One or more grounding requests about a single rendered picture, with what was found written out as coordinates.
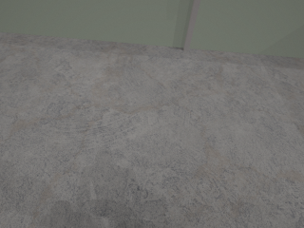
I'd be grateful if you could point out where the panel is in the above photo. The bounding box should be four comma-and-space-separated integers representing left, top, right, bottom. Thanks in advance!
183, 0, 200, 51

